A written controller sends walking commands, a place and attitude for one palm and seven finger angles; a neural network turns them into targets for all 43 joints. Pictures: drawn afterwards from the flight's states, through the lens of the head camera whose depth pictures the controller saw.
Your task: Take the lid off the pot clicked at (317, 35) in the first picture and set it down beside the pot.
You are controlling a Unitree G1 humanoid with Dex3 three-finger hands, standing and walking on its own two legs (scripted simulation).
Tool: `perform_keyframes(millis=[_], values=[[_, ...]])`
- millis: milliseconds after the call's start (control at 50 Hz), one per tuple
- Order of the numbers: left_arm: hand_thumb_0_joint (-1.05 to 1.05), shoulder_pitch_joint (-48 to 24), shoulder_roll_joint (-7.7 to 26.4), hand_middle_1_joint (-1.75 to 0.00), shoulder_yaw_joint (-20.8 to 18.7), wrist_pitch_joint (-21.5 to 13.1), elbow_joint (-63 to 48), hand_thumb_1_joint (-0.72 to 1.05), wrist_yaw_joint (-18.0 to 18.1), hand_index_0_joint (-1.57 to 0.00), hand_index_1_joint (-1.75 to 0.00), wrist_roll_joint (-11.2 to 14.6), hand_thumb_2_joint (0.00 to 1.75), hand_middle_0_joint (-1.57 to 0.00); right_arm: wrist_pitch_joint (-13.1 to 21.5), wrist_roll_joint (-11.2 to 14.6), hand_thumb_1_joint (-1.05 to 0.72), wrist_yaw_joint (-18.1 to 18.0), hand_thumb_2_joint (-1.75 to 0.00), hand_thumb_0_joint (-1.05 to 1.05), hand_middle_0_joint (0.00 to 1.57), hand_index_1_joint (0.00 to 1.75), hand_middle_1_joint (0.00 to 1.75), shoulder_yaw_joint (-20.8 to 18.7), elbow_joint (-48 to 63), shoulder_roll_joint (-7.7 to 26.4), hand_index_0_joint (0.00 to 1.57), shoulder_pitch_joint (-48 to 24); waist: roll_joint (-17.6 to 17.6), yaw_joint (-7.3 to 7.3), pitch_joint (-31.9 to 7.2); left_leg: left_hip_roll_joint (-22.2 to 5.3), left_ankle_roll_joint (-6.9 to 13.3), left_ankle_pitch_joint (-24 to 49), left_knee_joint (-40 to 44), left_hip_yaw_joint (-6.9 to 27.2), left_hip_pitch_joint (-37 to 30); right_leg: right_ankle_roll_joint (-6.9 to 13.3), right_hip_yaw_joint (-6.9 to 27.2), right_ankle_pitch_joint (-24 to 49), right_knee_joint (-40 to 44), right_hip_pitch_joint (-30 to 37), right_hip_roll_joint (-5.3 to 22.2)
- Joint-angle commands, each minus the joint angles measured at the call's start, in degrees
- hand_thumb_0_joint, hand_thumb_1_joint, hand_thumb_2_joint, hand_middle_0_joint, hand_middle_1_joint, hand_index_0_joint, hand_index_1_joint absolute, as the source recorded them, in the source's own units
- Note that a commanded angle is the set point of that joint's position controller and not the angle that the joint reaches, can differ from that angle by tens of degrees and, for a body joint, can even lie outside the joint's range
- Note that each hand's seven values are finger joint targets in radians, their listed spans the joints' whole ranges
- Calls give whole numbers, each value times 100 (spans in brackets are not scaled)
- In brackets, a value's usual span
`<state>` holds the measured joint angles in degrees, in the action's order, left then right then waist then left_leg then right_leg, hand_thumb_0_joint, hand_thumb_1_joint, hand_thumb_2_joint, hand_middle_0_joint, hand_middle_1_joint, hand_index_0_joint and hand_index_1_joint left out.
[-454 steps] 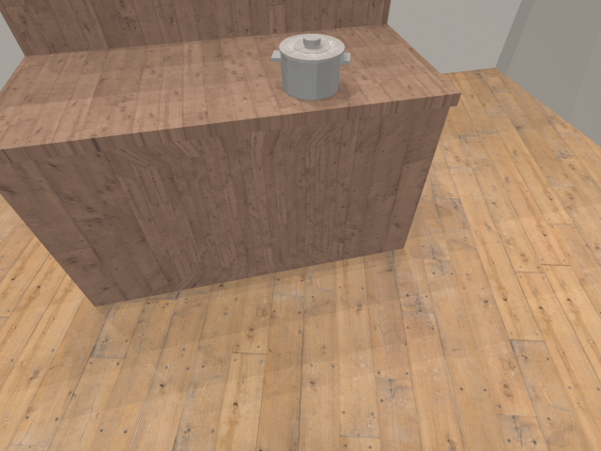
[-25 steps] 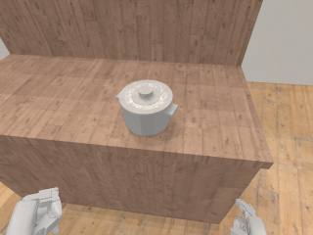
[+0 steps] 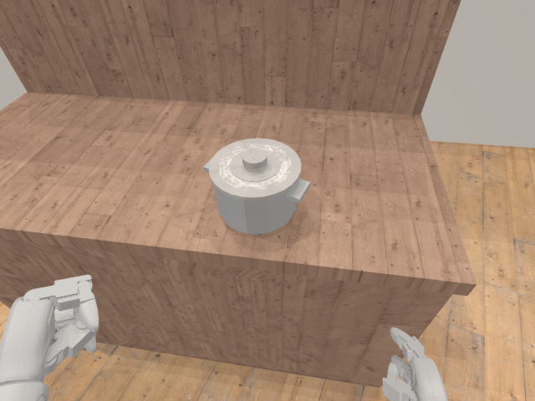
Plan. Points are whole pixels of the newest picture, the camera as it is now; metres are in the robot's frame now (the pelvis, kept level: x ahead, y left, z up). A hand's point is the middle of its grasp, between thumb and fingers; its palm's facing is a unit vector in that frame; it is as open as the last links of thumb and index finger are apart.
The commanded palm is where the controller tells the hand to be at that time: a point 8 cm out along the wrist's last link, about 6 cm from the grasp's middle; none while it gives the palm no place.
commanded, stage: reach forward and open the fingers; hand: left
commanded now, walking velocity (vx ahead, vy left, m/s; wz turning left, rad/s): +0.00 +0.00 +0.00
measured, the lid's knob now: (254, 158) +0.51 +0.09 +0.10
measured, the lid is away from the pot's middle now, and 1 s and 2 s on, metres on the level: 0.00 0.00 0.00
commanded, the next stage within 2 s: move the open hand above the knob in 1.18 s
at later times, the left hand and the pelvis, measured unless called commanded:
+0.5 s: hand (71, 314) +0.17 +0.26 +0.11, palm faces -0.19 -0.05 -0.98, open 3.5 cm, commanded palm +0.16 +0.26 +0.18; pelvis -0.02 +0.00 +0.00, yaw +1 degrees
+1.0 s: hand (67, 266) +0.22 +0.28 +0.15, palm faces -0.10 -0.01 -0.99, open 9.2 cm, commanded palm +0.19 +0.27 +0.22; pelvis -0.06 +0.02 +0.00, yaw +1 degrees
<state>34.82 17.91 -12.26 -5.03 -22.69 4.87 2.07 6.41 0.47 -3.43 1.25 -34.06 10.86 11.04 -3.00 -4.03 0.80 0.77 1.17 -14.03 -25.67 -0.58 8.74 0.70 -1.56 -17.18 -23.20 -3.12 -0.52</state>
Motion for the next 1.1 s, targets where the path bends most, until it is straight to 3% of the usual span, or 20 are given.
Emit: perform_keyframes(millis=[0, 60, 80, 100, 140, 180, 240, 300, 340, 420, 480, 580, 700, 740, 800, 840, 940, 1000, 1040, 1080], values=[[0, -246, 980, -150, -818, -400, -1376, 90, 122, -130, -150, 23, 90, -130, 319, 6, -90, -19, -90, 0, 20, 30, 30, -253, 965, 636, 20, -743, -43, 21, -387, -177, 63, 1564, 155, 48, -790, -15, -55, 1521, 402, -764, 99], [0, -361, 854, -150, -734, -441, -1365, 90, 115, -130, -150, 34, 90, -130, 314, 5, -90, -18, -90, 0, 20, 30, 30, -245, 961, 628, 20, -725, 21, 41, -284, -187, 63, 1518, 210, 54, -750, -18, -84, 1443, 405, -771, 123], [0, -782, 2145, -146, -451, -19, -1844, 87, 309, -129, -146, -2403, 91, -129, -24, -124, -90, 70, -90, 0, 20, 30, 30, -172, 1101, 1100, 20, -749, -428, 40, -377, -103, 91, 1821, -15, -90, -73, -28, -11, 1594, -20, -1199, 19], [0, -768, 1774, -143, -501, 290, -2094, 84, 449, -128, -143, -2440, 92, -128, -202, -54, -90, 135, -90, 0, 20, 30, 30, -206, 1323, 885, 20, -937, -662, -6, -382, -132, 46, 1944, -59, -116, 30, 51, -138, 1631, -99, -1124, 40], [0, -80, 1826, -136, -389, 713, -1651, 78, 493, -125, -136, -3442, 96, -125, -525, -67, -90, 271, -90, 0, 20, 30, 30, -266, 1285, 911, 20, -901, -504, -144, -711, -182, 14, 1976, -159, -83, 69, 121, -100, 1355, -269, -1128, -22], [0, -143, 2227, -129, -438, 999, -1561, 71, 343, -123, -129, -4091, 100, -123, -864, -28, -90, 352, -90, 0, 20, 30, 30, -262, 1385, 1033, 20, -1125, -165, -133, -876, -131, 39, 1742, -218, -105, 184, 112, 31, 1404, -274, -1090, -22], [0, -806, 2789, -118, -502, 1152, -1444, 62, -45, -120, -118, -4564, 107, -120, -1059, 98, -90, 335, -90, 0, 20, 30, 30, -239, 1448, 1057, 20, -1328, -27, -61, -1110, -108, 99, 1373, -217, 0, 164, 40, 96, 1235, -218, -992, 46], [0, -1001, 2918, -107, -375, 1138, -1219, 52, -610, -117, -107, -4513, 113, -117, -1047, 244, -90, 330, -90, 0, 20, 30, 30, -257, 1467, 1034, 20, -1510, -138, -4, -1079, -38, 151, 1401, -229, 71, 43, -19, 133, 1511, -104, -976, 52], [0, -1478, 3047, -100, -276, 1023, -886, 46, -985, -115, -100, -4376, 117, -115, -1037, 234, -90, 286, -90, 0, 20, 30, 30, -280, 1328, 1069, 20, -1275, 262, 115, -885, 9, 194, 1337, -150, 118, 111, -109, 33, 1506, -9, -1058, 77], [0, -2478, 3496, -86, -357, 714, -975, 33, -1536, -111, -86, -4313, 123, -111, -878, 211, -90, 228, -90, 0, 20, 30, 30, -245, 1340, 1062, 20, -1288, 10, 118, -1035, 88, 230, 1448, -92, 183, -89, -131, -6, 1609, 73, -946, 98], [0, -2448, 3689, -76, -621, 569, -478, 25, -1793, -107, -76, -4308, 126, -107, -894, 186, -90, 242, -90, 0, 20, 30, 30, -266, 1256, 1081, 20, -1159, 189, 57, -919, 116, 223, 1534, -18, 174, -119, -139, -53, 1681, 193, -927, 70], [0, -3122, 3561, -58, -502, 323, -406, 10, -1912, -101, -58, -4171, 130, -101, -856, 204, -90, 329, -90, 0, 20, 30, 30, -291, 1274, 1063, 20, -1203, -80, 55, -923, 141, 192, 1253, 116, 156, -264, -107, -99, 1242, 318, -967, 35], [0, -3804, 3628, -36, -499, 349, -341, -7, -1861, -93, -36, -4314, 136, -93, -782, 227, -90, 440, -90, 0, 20, 30, 30, -286, 1294, 1074, 20, -1338, -296, 60, -945, 131, 154, 1043, 203, 264, -335, -5, -93, 895, 280, -963, -66], [0, -4187, 3624, -29, -360, 426, 63, -13, -1904, -91, -29, -4338, 138, -91, -844, 239, -90, 413, -90, 0, 20, 30, 30, -282, 1187, 1077, 20, -1257, -64, 71, -846, 112, 136, 764, 351, 244, -202, -40, -125, 589, 345, -981, -35], [0, -4570, 3636, -19, -307, 431, -268, -22, -1889, -87, -19, -4376, 143, -87, -758, 255, -90, 447, -90, 0, 20, 30, 30, -280, 1290, 1066, 20, -1424, -559, 61, -1094, 117, 134, 704, 326, 334, -408, 40, -80, 482, 220, -946, -85], [0, -4665, 3648, -12, -239, 490, 82, -28, -1960, -85, -12, -4373, 146, -85, -788, 236, -90, 450, -90, 0, 20, 30, 30, -278, 1191, 1073, 20, -1307, -181, 42, -1048, 75, 106, 616, 478, 372, -285, 9, -140, 424, 257, -890, -61], [0, -5420, 3652, -8, -63, 641, 321, -32, -2086, -84, -8, -4462, 148, -84, -816, 267, -90, 436, -90, 0, 20, 30, 30, -256, 1193, 1090, 20, -1370, -194, 64, -998, 55, 96, 261, 593, 419, -219, 29, -145, 187, 202, -977, -74], [0, -5440, 3683, -8, -145, 649, 203, -32, -2096, -84, -8, -4457, 149, -84, -733, 258, -90, 457, -90, 0, 20, 30, 30, -255, 1264, 1094, 20, -1401, -518, 61, -1223, 74, 109, 334, 495, 496, -400, 82, -103, 246, 91, -965, -118], [0, -5646, 3793, -8, -170, 706, 517, -32, -2175, -84, -8, -4497, 150, -84, -779, 240, -90, 445, -90, 0, 20, 30, 30, -247, 1165, 1102, 20, -1334, -152, 24, -1132, 57, 94, 428, 569, 454, -254, 60, -132, 328, 147, -906, -89], [0, -5918, 3758, -8, -88, 765, 593, -32, -2230, -84, -8, -4488, 150, -84, -800, 253, -90, 449, -90, 0, 20, 30, 30, -233, 1159, 1129, 20, -1371, -235, 45, -1045, 71, 86, 416, 579, 429, -198, 61, -144, 318, 156, -960, -81]])
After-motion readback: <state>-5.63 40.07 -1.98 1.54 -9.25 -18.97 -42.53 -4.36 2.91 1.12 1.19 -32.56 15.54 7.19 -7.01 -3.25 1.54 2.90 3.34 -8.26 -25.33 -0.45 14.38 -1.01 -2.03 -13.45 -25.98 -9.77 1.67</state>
